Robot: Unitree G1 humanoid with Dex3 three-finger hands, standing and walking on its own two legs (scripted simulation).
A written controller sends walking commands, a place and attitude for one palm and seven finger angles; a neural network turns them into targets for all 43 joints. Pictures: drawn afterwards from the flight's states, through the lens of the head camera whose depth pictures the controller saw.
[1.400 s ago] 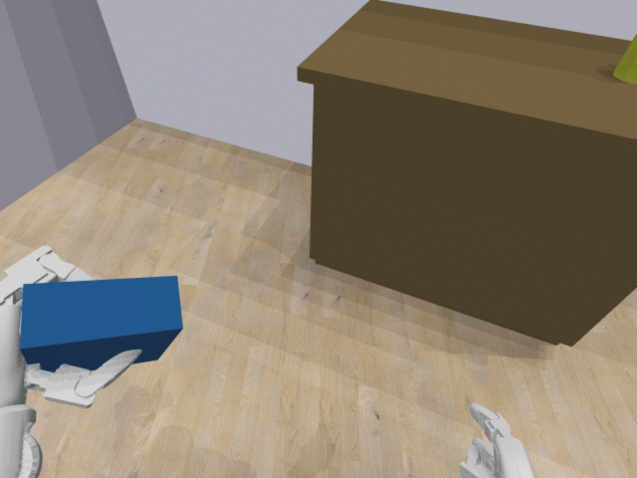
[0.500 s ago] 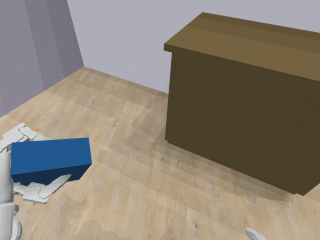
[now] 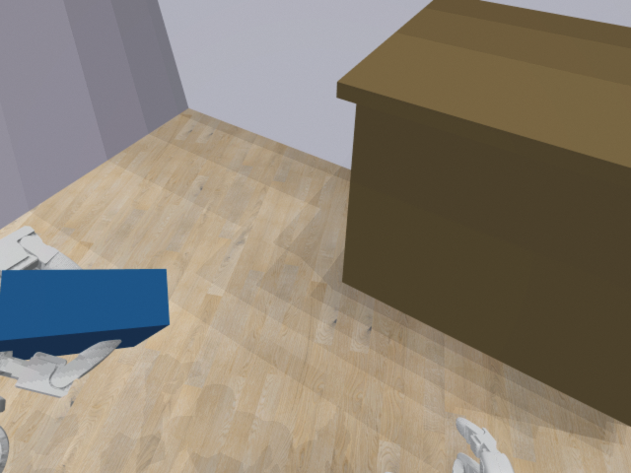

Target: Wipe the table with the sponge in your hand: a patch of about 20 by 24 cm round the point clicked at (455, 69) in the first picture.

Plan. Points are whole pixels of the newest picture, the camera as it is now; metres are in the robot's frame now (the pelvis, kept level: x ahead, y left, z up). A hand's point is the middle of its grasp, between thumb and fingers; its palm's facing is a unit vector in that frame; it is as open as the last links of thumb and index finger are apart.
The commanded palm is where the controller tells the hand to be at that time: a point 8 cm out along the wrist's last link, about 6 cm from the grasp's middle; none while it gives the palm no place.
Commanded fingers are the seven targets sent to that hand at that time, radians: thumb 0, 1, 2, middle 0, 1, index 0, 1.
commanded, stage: walk to a spot facing it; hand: left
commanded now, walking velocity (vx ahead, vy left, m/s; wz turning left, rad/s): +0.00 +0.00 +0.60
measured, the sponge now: (104, 315) +0.23 +0.21 +0.16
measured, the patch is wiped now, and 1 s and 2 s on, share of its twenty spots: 0.00 0.00 0.00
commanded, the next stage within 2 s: turn to face it in 0.38 s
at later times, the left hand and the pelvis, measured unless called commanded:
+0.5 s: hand (24, 308) +0.21 +0.26 +0.20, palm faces +0.60 -0.71 -0.38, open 9.1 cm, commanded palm +0.15 +0.29 +0.20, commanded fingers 0.00 0.10 1.30 -1.20 -1.60 -1.20 -1.60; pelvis +0.06 -0.02 +0.00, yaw +12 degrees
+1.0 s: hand (152, 334) +0.20 +0.16 +0.17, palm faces +0.46 -0.77 -0.43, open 9.1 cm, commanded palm +0.14 +0.20 +0.20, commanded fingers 0.00 0.10 1.30 -1.20 -1.60 -1.20 -1.60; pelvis +0.00 -0.09 +0.01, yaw +4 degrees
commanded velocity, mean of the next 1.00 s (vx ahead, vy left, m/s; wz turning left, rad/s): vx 0.00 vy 0.00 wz -0.06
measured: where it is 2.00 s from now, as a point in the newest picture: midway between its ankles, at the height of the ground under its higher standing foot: outside the picture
